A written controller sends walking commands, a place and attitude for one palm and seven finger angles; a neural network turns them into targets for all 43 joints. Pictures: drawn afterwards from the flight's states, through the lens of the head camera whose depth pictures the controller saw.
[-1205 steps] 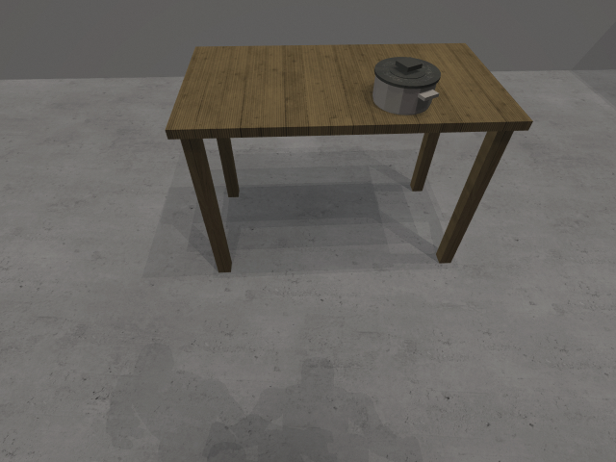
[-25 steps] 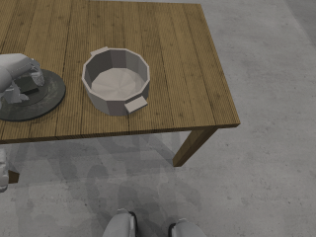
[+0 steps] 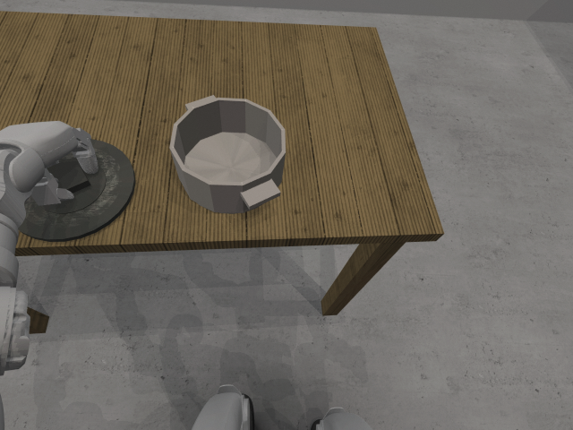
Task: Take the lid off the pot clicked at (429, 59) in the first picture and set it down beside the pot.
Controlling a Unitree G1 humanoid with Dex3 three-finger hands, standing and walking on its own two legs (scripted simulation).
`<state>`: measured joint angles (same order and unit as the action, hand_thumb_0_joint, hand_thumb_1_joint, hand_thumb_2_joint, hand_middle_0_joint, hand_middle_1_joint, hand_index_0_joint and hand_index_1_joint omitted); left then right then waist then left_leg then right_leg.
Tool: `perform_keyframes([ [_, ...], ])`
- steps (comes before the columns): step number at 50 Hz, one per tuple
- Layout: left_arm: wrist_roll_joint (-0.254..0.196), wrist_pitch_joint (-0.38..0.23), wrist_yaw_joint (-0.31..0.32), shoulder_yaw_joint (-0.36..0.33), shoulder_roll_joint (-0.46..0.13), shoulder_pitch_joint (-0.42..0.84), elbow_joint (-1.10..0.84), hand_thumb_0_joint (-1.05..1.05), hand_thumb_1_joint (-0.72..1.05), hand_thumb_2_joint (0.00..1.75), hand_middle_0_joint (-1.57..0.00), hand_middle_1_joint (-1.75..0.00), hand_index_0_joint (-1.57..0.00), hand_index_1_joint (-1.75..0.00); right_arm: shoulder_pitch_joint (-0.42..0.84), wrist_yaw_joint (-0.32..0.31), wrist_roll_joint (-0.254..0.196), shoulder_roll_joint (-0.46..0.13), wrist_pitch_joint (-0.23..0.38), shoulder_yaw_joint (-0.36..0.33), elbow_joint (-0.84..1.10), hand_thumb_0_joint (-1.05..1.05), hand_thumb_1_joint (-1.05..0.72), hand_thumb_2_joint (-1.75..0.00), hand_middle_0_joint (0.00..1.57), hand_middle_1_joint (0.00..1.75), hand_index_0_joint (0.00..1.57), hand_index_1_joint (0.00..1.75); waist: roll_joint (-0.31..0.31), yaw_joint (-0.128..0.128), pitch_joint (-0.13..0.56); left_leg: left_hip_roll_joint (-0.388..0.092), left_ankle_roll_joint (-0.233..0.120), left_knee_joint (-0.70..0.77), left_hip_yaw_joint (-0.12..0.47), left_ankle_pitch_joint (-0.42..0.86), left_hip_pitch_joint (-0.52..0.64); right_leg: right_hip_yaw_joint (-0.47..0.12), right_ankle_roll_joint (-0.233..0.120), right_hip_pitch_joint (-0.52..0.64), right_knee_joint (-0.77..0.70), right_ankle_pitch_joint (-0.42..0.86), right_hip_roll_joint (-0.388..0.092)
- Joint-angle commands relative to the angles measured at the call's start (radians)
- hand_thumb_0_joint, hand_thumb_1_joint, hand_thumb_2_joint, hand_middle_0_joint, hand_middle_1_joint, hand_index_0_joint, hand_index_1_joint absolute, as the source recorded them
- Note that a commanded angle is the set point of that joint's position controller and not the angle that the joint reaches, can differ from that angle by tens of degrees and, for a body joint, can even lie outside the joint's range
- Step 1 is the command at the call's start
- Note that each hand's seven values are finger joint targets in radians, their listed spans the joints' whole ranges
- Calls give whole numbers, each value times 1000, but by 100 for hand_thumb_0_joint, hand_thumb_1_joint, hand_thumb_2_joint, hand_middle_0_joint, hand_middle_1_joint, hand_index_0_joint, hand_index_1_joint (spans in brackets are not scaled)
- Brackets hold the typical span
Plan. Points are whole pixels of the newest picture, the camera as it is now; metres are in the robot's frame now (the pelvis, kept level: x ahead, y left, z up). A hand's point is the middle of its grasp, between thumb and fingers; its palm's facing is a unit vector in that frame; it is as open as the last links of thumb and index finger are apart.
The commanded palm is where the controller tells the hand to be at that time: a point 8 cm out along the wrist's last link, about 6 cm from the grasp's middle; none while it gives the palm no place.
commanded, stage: open the fingers wide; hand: left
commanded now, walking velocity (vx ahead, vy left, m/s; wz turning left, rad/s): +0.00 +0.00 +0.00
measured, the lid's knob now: (65, 178) +0.48 +0.32 -0.01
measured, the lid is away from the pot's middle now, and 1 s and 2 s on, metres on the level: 0.25 0.25 0.25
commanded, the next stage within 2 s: raise the empty hand in 0.68 s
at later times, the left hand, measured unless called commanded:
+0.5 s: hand (61, 171) +0.46 +0.31 +0.03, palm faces -0.47 -0.10 -0.88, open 10.5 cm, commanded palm +0.50 +0.30 +0.09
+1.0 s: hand (47, 165) +0.46 +0.32 +0.05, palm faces -0.46 -0.11 -0.88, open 11.0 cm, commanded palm +0.49 +0.31 +0.11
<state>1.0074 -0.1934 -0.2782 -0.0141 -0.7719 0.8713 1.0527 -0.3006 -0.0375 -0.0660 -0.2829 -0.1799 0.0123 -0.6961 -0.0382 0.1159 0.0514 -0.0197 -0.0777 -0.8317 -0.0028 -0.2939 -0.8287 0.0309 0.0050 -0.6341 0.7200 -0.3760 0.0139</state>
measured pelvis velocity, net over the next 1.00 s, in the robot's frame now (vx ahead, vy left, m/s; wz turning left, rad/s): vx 0.00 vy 0.00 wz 0.00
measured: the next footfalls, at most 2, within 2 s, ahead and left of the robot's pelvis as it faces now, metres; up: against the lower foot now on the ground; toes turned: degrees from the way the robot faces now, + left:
none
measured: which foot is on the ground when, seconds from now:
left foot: down 0.00-1.00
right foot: down 0.00-1.00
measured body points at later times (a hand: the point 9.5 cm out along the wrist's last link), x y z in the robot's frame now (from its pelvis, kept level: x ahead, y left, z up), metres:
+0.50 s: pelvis +0.00 +0.00 -0.01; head +0.12 +0.02 +0.43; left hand +0.48 +0.31 +0.08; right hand +0.00 -0.28 -0.12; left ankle +0.06 +0.07 -0.70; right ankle -0.02 -0.17 -0.70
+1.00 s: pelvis +0.00 +0.00 +0.00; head +0.12 +0.02 +0.43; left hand +0.48 +0.32 +0.10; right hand +0.02 -0.29 -0.11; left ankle +0.06 +0.07 -0.70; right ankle -0.02 -0.17 -0.70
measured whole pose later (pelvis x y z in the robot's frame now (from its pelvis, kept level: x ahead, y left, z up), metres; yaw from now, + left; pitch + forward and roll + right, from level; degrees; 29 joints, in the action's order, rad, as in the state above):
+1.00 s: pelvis +0.00 +0.00 +0.00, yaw +0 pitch +17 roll -5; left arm 1.00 -0.19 -0.31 -0.03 -0.81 0.91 1.06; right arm -0.32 -0.03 -0.08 -0.29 -0.20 0.01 -0.69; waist -0.04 0.12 0.05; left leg -0.02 -0.07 -0.84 0.00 -0.30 -0.83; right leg 0.02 0.02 -0.64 0.73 -0.39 0.02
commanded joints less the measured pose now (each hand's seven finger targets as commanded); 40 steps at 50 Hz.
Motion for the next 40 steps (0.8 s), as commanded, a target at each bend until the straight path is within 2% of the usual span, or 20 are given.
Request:
perform_keyframes([
  [1, -24, -4, 46, -73, -314, 465, -208, 0, 28, 75, -49, -98, -52, -98, -146, -14, 9, -210, 10, -70, 32, 0, -90, -90, 20, 30, 20, 30, -166, 14, 465, 3, 17, 70, 103, 320, 718, 56, -63, -216, -89, 131, 85],
  [4, -25, 11, 48, -49, -292, 459, -168, 0, 25, 71, -46, -97, -48, -98, -141, -8, 5, -208, 5, -70, 35, 0, -90, -90, 20, 30, 20, 30, -139, 16, 427, 14, 12, 76, 93, 228, 648, 54, -64, -210, -92, 106, 82],
  [5, -27, 8, 41, -37, -268, 453, -171, 0, 23, 69, -45, -97, -47, -97, -140, -6, 4, -206, 9, -67, 41, 0, -90, -90, 20, 30, 20, 30, -141, 12, 437, 13, 11, 74, 92, 267, 662, 56, -67, -212, -85, 124, 83],
  [8, -17, 21, 38, -23, -278, 480, -127, 0, 19, 66, -42, -96, -44, -96, -144, -5, 3, -213, 1, -65, 36, 0, -90, -90, 20, 30, 20, 30, -108, 26, 406, 16, 10, 70, 92, 196, 609, 53, -62, -226, -81, 93, 84],
  [11, -14, 5, 26, -52, -315, 497, -192, 0, 15, 63, -39, -95, -40, -95, -152, -9, 7, -212, 4, -68, 40, 0, -90, -90, 20, 30, 20, 30, -179, 10, 482, 12, 16, 62, 100, 266, 690, 54, -67, -221, -73, 107, 84],
  [13, -21, 5, 23, -70, -334, 492, -179, 0, 12, 60, -37, -95, -38, -95, -151, -11, 6, -211, 3, -68, 42, 0, -90, -90, 20, 30, 20, 30, -128, 13, 477, 14, 8, 55, 92, 249, 654, 52, -62, -204, -75, 116, 83],
  [14, -18, 6, 25, -69, -336, 476, -154, 0, 11, 59, -36, -95, -37, -95, -154, -12, 4, -212, 2, -66, 45, 0, -90, -90, 20, 30, 20, 30, -127, 16, 468, 17, 11, 59, 92, 236, 635, 53, -63, -204, -71, 109, 85],
  [15, -22, 2, 18, -40, -293, 484, -154, 0, 10, 58, -35, -94, -36, -94, -152, -12, 4, -209, 8, -62, 46, 0, -90, -90, 20, 30, 20, 30, -138, 19, 453, 14, 11, 60, 97, 265, 649, 57, -65, -233, -66, 116, 85],
  [17, -12, 11, 26, -47, -314, 492, -120, 0, 7, 55, -33, -94, -33, -94, -154, -10, 5, -214, 1, -62, 37, 0, -90, -90, 20, 30, 20, 30, -142, 22, 413, 13, 12, 61, 95, 199, 615, 55, -63, -252, -69, 80, 86],
  [20, -11, 6, 26, -32, -295, 535, -194, 0, 4, 53, -31, -93, -31, -93, -157, -10, 6, -210, 7, -62, 46, 0, -90, -90, 20, 30, 20, 30, -179, 14, 478, 12, 12, 59, 99, 256, 662, 52, -68, -239, -61, 108, 85],
  [22, -4, 6, 27, -87, -364, 487, -146, 0, 4, 53, -31, -93, -31, -93, -172, -13, 7, -211, 4, -64, 40, 0, -90, -90, 20, 30, 20, 30, -152, 12, 495, 14, 12, 43, 93, 270, 655, 52, -64, -220, -62, 115, 88],
  [26, -5, 11, 26, -68, -337, 481, -124, 0, 4, 54, -31, -93, -31, -93, -175, -10, 8, -211, 3, -62, 39, 0, -90, -90, 20, 30, 20, 30, -155, 19, 480, 14, 11, 45, 86, 281, 649, 54, -63, -232, -60, 120, 92],
  [28, -4, 13, 26, -100, -383, 481, -119, 0, 4, 55, -31, -92, -31, -92, -173, -10, 5, -214, -2, -61, 40, 0, -90, -90, 20, 30, 20, 30, -111, 15, 468, 15, 6, 43, 81, 239, 592, 50, -61, -207, -60, 120, 90],
  [31, -2, 1, 17, -87, -359, 495, -201, 0, 3, 55, -32, -92, -32, -92, -177, -5, 10, -209, -2, -68, 43, 0, -90, -90, 20, 30, 20, 30, -213, 2, 538, 10, 21, 33, 86, 382, 705, 51, -67, -218, -55, 160, 92],
  [33, -9, 8, 15, -79, -336, 443, -133, 0, 3, 55, -32, -92, -32, -92, -173, -2, 8, -206, -7, -69, 42, 0, -90, -90, 20, 30, 20, 30, -139, 16, 488, 14, 13, 26, 77, 342, 649, 52, -62, -220, -60, 159, 96],
  [35, -16, 5, 13, -94, -360, 443, -115, 0, 3, 55, -32, -92, -32, -92, -170, -3, 4, -209, -8, -60, 50, 0, -90, -90, 20, 30, 20, 30, -98, 13, 455, 24, 3, 31, 66, 312, 586, 49, -62, -192, -59, 172, 93],
  [37, -4, 2, 15, -97, -381, 466, -143, 0, 3, 55, -32, -92, -32, -92, -172, -4, 5, -213, -11, -63, 48, 0, -90, -90, 20, 30, 20, 30, -149, 10, 464, 20, 10, 39, 74, 291, 607, 50, -64, -208, -58, 145, 93],
  [38, -5, 3, 15, -80, -355, 455, -140, 0, 3, 55, -32, -92, -32, -92, -170, -2, 4, -209, -8, -65, 47, 0, -90, -90, 20, 30, 20, 30, -154, 15, 454, 19, 8, 38, 72, 286, 617, 51, -65, -219, -62, 139, 94],
  [39, -5, 0, 16, -94, -374, 453, -152, 0, 3, 55, -32, -92, -32, -92, -168, -1, 4, -210, -9, -66, 47, 0, -90, -90, 20, 30, 20, 30, -148, 11, 454, 19, 7, 39, 70, 269, 608, 48, -64, -205, -67, 136, 93],
  [40, -13, -14, 10, -113, -390, 474, -222, 0, 3, 55, -32, -92, -32, -92, -164, -5, 3, -210, -7, -65, 56, 0, -90, -90, 20, 30, 20, 30, -189, -4, 507, 14, 10, 40, 77, 354, 667, 49, -69, -190, -59, 171, 90],
])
